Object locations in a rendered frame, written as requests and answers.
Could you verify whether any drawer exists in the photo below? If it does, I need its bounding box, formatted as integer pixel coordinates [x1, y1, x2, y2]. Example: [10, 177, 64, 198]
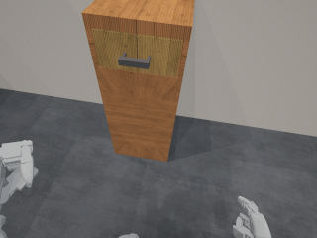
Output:
[92, 28, 183, 77]

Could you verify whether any handle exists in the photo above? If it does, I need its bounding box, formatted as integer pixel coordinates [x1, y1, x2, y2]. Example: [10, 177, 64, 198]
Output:
[118, 52, 152, 69]

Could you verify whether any left robot hand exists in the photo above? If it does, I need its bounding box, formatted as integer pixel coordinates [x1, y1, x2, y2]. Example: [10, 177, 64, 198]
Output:
[0, 140, 39, 212]

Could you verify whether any right robot hand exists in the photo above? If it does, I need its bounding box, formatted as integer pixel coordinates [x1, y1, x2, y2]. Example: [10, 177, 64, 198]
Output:
[233, 196, 272, 238]

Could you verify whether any cabinet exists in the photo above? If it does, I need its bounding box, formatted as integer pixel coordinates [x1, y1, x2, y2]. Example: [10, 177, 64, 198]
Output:
[81, 0, 195, 162]

